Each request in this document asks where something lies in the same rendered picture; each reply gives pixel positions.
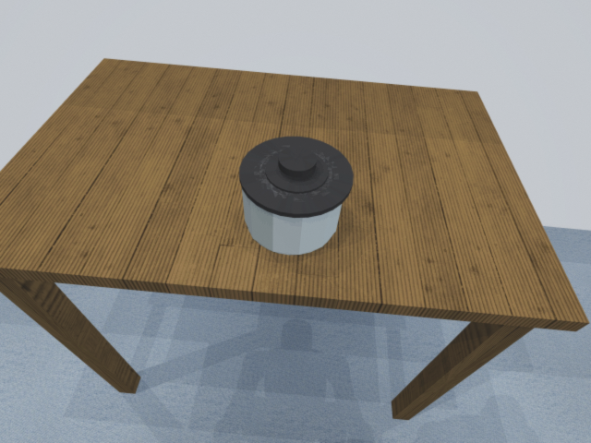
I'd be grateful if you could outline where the knob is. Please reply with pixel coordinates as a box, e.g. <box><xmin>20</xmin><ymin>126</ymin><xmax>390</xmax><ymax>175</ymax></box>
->
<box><xmin>278</xmin><ymin>146</ymin><xmax>317</xmax><ymax>177</ymax></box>

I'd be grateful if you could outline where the table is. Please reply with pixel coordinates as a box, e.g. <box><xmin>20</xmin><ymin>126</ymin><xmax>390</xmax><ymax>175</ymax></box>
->
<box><xmin>0</xmin><ymin>58</ymin><xmax>589</xmax><ymax>420</ymax></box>

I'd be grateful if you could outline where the lid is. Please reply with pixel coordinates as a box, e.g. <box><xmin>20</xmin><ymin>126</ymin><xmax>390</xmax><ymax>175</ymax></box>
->
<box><xmin>239</xmin><ymin>137</ymin><xmax>354</xmax><ymax>218</ymax></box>

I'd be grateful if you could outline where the pot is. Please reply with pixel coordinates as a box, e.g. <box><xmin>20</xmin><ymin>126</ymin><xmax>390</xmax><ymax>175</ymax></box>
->
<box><xmin>242</xmin><ymin>189</ymin><xmax>342</xmax><ymax>255</ymax></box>

